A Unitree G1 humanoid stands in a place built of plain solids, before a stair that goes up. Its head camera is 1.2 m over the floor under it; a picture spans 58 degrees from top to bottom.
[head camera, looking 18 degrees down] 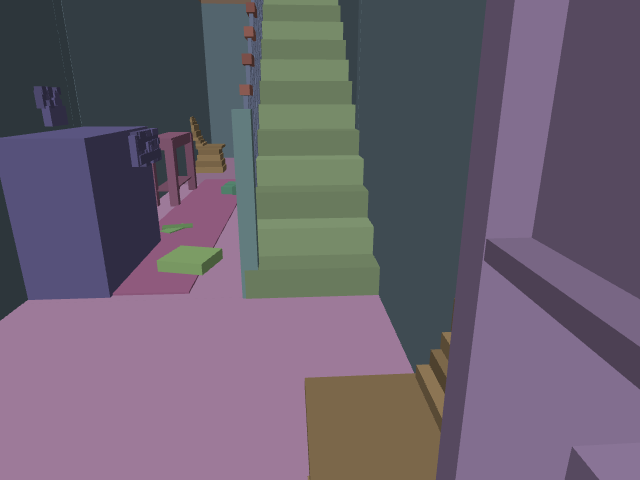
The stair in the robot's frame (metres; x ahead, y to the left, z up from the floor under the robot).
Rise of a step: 0.19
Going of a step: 0.25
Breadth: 0.85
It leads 4 degrees to the left of straight ahead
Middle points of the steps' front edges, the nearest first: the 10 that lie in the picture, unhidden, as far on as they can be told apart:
2.52 0.04 0.19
2.76 0.06 0.39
3.01 0.08 0.58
3.25 0.09 0.77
3.50 0.11 0.97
3.74 0.13 1.16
3.99 0.14 1.35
4.23 0.16 1.54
4.48 0.18 1.74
4.72 0.19 1.93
